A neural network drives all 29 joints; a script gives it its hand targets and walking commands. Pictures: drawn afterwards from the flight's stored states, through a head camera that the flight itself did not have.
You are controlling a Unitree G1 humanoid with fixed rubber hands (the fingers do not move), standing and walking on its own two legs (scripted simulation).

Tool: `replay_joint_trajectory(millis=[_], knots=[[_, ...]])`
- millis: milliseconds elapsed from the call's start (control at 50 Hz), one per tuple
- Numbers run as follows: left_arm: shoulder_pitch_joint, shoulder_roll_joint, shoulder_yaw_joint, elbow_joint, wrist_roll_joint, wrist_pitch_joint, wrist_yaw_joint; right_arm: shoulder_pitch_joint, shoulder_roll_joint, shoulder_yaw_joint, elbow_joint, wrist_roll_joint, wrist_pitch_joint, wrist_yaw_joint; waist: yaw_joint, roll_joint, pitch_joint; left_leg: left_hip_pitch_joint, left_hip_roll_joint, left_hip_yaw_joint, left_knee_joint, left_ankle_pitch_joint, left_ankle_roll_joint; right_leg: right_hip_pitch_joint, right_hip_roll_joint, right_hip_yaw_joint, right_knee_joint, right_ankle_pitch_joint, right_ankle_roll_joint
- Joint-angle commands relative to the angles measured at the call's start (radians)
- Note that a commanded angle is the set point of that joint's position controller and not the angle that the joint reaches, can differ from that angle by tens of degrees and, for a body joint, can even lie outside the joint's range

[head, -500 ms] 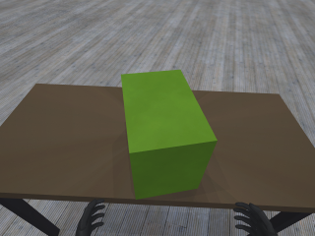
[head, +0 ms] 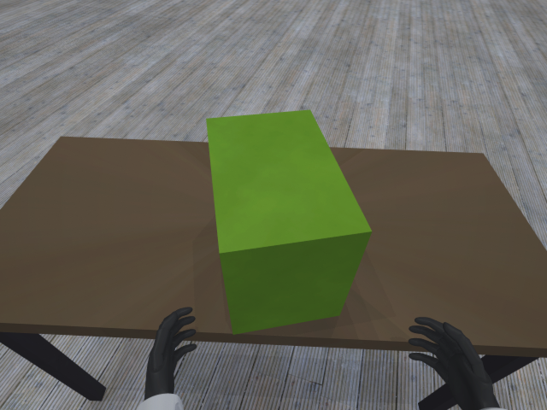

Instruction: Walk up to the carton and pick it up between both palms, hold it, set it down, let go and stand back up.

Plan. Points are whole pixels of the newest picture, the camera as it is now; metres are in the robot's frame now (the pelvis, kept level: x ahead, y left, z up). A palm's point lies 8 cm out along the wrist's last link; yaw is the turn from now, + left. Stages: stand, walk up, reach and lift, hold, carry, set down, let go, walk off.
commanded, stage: reach and lift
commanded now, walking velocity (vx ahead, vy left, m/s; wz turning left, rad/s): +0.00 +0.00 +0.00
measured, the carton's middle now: (273, 217) +0.43 +0.07 +0.03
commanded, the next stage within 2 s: none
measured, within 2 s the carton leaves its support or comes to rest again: neither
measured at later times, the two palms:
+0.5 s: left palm (153, 324) +0.21 +0.20 +0.06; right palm (451, 319) +0.27 -0.19 +0.05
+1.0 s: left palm (147, 273) +0.26 +0.22 +0.10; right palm (435, 253) +0.34 -0.17 +0.10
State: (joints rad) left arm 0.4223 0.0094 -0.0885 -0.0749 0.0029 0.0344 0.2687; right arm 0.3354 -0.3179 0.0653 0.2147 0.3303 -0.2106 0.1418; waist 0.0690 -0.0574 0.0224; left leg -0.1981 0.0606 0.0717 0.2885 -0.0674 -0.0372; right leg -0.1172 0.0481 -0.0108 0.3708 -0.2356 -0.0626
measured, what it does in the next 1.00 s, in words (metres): stands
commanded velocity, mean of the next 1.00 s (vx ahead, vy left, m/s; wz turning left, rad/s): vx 0.00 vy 0.00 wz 0.00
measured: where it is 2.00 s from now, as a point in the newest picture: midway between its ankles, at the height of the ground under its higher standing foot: outside the picture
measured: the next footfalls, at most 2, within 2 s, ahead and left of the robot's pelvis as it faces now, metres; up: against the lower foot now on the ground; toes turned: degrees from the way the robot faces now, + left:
none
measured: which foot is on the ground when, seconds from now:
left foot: down 0.00-1.00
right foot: down 0.00-1.00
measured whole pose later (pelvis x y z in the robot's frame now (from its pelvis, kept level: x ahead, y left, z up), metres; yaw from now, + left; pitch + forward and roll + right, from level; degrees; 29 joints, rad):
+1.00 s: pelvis -0.01 +0.00 +0.00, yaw -2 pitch +1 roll +1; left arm -0.10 0.06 0.13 -0.34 -0.10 0.73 0.23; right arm -0.29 -0.39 0.10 0.15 0.43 0.29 -0.04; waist 0.10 -0.03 0.05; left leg -0.23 0.07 0.07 0.26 -0.04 -0.04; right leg -0.17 0.07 0.02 0.36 -0.20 -0.06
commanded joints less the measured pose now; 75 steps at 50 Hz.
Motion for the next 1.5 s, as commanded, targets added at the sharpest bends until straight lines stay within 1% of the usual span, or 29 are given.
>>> replay_joint_trajectory(millis=[0,40,60,100,160,200,260,280,360,440,500,600,700,720,760,820,860,900,940,1020,1080,1140,1160,1240,1320,1400,1420,1440,1480], knots=[[-0.114,0.013,0.014,-0.225,0.001,-0.016,0.005,-0.137,-0.14,-0.073,-0.189,0.012,-0.027,-0.015,0.006,-0.022,-0.071,0.267,-0.06,-0.009,0.021,0.036,0.046,-0.234,-0.03,0.059,-0.137,0.016,0.003],[-0.125,0.012,0.018,-0.235,-0.002,0.003,0.002,-0.147,-0.143,-0.064,-0.204,0.018,-0.011,-0.023,0.01,-0.017,-0.089,0.276,-0.059,-0.011,0.03,0.071,0.046,-0.216,-0.029,0.064,-0.13,0.062,0.005],[-0.139,0.022,0.028,-0.248,-0.008,0.013,-0.001,-0.163,-0.147,-0.066,-0.219,0.017,-0.004,-0.03,0.006,-0.03,-0.104,0.274,-0.06,-0.01,0.033,0.076,0.048,-0.207,-0.03,0.066,-0.13,0.076,0.011],[-0.135,0.026,0.042,-0.272,-0.016,0.025,-0.007,-0.169,-0.145,-0.059,-0.259,0.016,0.004,-0.044,0.015,-0.04,-0.135,0.281,-0.061,-0.01,0.035,0.124,0.051,-0.176,-0.027,0.067,-0.117,0.157,0.021],[-0.153,0.03,0.066,-0.303,-0.007,0.056,-0.018,-0.188,-0.149,-0.055,-0.254,0.027,0.028,-0.06,0.015,-0.016,-0.144,0.312,-0.067,-0.011,0.04,0.197,0.039,-0.15,-0.019,0.067,-0.117,0.232,0.021],[-0.177,0.032,0.074,-0.309,-0.003,0.088,-0.027,-0.215,-0.15,-0.048,-0.256,0.031,0.05,-0.071,0.011,-0.011,-0.129,0.319,-0.066,-0.015,0.034,0.199,0.04,-0.15,-0.021,0.071,-0.12,0.255,0.025],[-0.193,0.037,0.082,-0.357,-0.02,0.134,-0.032,-0.246,-0.157,-0.055,-0.3,0.038,0.083,-0.081,0.014,-0.002,-0.148,0.343,-0.062,-0.019,0.034,0.213,0.039,-0.154,-0.016,0.07,-0.13,0.232,0.021],[-0.194,0.037,0.084,-0.37,-0.028,0.145,-0.034,-0.25,-0.159,-0.059,-0.316,0.036,0.091,-0.087,0.008,-0.007,-0.157,0.353,-0.061,-0.022,0.038,0.228,0.039,-0.154,-0.016,0.071,-0.13,0.253,0.022],[-0.249,0.043,0.09,-0.412,-0.037,0.202,-0.04,-0.317,-0.167,-0.061,-0.325,0.046,0.138,-0.097,0.011,0.02,-0.175,0.394,-0.055,-0.027,0.043,0.27,0.032,-0.166,-0.007,0.063,-0.14,0.247,0.014],[-0.299,0.057,0.115,-0.439,-0.053,0.26,-0.043,-0.386,-0.172,-0.068,-0.355,0.04,0.185,-0.114,0.02,-0.007,-0.176,0.386,-0.049,-0.028,0.038,0.247,0.043,-0.174,-0.009,0.068,-0.147,0.214,0.021],[-0.344,0.058,0.121,-0.456,-0.058,0.316,-0.042,-0.443,-0.177,-0.07,-0.333,0.055,0.226,-0.121,0.022,0.017,-0.191,0.4,-0.045,-0.03,0.037,0.244,0.04,-0.179,-0.005,0.067,-0.15,0.179,0.014],[-0.452,0.077,0.143,-0.476,-0.09,0.405,-0.042,-0.58,-0.189,-0.08,-0.364,0.06,0.288,-0.142,0.031,-0.007,-0.228,0.379,-0.042,-0.029,0.035,0.197,0.053,-0.195,-0.009,0.072,-0.143,0.139,0.026],[-0.536,0.086,0.178,-0.498,-0.092,0.504,-0.048,-0.68,-0.201,-0.071,-0.336,0.08,0.355,-0.166,0.038,0.003,-0.27,0.383,-0.042,-0.03,0.035,0.22,0.051,-0.17,-0.005,0.073,-0.125,0.186,0.039],[-0.562,0.082,0.174,-0.497,-0.093,0.525,-0.048,-0.699,-0.204,-0.072,-0.307,0.085,0.37,-0.169,0.03,0.02,-0.267,0.387,-0.041,-0.033,0.034,0.213,0.046,-0.179,-0.004,0.071,-0.125,0.173,0.038],[-0.603,0.095,0.195,-0.509,-0.094,0.561,-0.046,-0.749,-0.207,-0.071,-0.31,0.09,0.392,-0.175,0.037,0.022,-0.283,0.382,-0.044,-0.03,0.03,0.2,0.046,-0.179,-0.006,0.075,-0.124,0.161,0.042],[-0.659,0.098,0.202,-0.517,-0.107,0.595,-0.048,-0.808,-0.215,-0.068,-0.304,0.102,0.413,-0.181,0.026,0.023,-0.319,0.373,-0.043,-0.04,0.04,0.205,0.044,-0.174,-0.009,0.076,-0.112,0.2,0.05],[-0.708,0.104,0.212,-0.508,-0.104,0.613,-0.046,-0.857,-0.227,-0.067,-0.269,0.104,0.429,-0.179,0.026,0.029,-0.33,0.37,-0.042,-0.042,0.04,0.189,0.041,-0.183,-0.006,0.072,-0.109,0.179,0.05],[-0.747,0.106,0.225,-0.463,-0.1,0.638,-0.044,-0.91,-0.229,-0.067,-0.23,0.1,0.448,-0.178,0.03,0.012,-0.315,0.343,-0.042,-0.041,0.025,0.131,0.049,-0.194,-0.007,0.073,-0.112,0.119,0.052],[-0.784,0.108,0.229,-0.462,-0.098,0.657,-0.039,-0.952,-0.232,-0.066,-0.224,0.105,0.458,-0.176,0.038,0.019,-0.339,0.328,-0.043,-0.038,0.021,0.115,0.05,-0.188,-0.01,0.075,-0.104,0.114,0.054],[-0.839,0.111,0.243,-0.429,-0.102,0.69,-0.045,-1.029,-0.246,-0.059,-0.191,0.112,0.479,-0.183,0.041,0.001,-0.368,0.343,-0.042,-0.045,0.039,0.163,0.047,-0.182,-0.006,0.07,-0.095,0.182,0.065],[-0.886,0.118,0.249,-0.461,-0.103,0.707,-0.045,-1.081,-0.262,-0.06,-0.191,0.123,0.487,-0.185,0.042,0.02,-0.417,0.351,-0.042,-0.047,0.047,0.189,0.038,-0.175,0.001,0.062,-0.086,0.204,0.064],[-0.924,0.115,0.254,-0.416,-0.094,0.736,-0.049,-1.127,-0.27,-0.048,-0.13,0.13,0.506,-0.186,0.035,0.021,-0.401,0.347,-0.044,-0.05,0.052,0.198,0.035,-0.186,0.005,0.061,-0.091,0.207,0.063],[-0.938,0.122,0.267,-0.421,-0.089,0.739,-0.049,-1.148,-0.272,-0.041,-0.13,0.134,0.508,-0.186,0.048,0.016,-0.419,0.347,-0.045,-0.048,0.05,0.196,0.036,-0.178,0.007,0.06,-0.088,0.209,0.066],[-0.998,0.133,0.273,-0.437,-0.087,0.75,-0.05,-1.217,-0.289,-0.035,-0.126,0.151,0.51,-0.19,0.051,0.037,-0.466,0.339,-0.049,-0.05,0.066,0.234,0.025,-0.149,0.007,0.057,-0.07,0.29,0.071],[-1.075,0.151,0.285,-0.369,-0.096,0.759,-0.05,-1.304,-0.294,-0.023,-0.079,0.154,0.527,-0.192,0.058,0.007,-0.466,0.298,-0.05,-0.05,0.058,0.177,0.035,-0.152,0.001,0.061,-0.068,0.276,0.082],[-1.137,0.166,0.293,-0.348,-0.101,0.762,-0.053,-1.372,-0.306,-0.013,-0.05,0.166,0.533,-0.196,0.064,0.016,-0.519,0.286,-0.052,-0.05,0.07,0.199,0.03,-0.126,0.001,0.062,-0.055,0.324,0.089],[-1.127,0.159,0.291,-0.318,-0.095,0.767,-0.055,-1.357,-0.301,-0.008,-0.009,0.167,0.537,-0.196,0.06,0.022,-0.504,0.287,-0.052,-0.054,0.07,0.202,0.028,-0.124,0.001,0.06,-0.056,0.329,0.089],[-1.18,0.177,0.301,-0.324,-0.099,0.764,-0.057,-1.399,-0.305,-0.007,-0.018,0.169,0.538,-0.197,0.064,0.022,-0.528,0.272,-0.054,-0.052,0.07,0.186,0.028,-0.12,-0.004,0.063,-0.054,0.327,0.094],[-1.186,0.178,0.305,-0.277,-0.099,0.766,-0.06,-1.412,-0.308,-0.002,0.027,0.168,0.546,-0.195,0.064,0.015,-0.527,0.267,-0.052,-0.056,0.071,0.19,0.027,-0.117,-0.002,0.061,-0.051,0.342,0.094]])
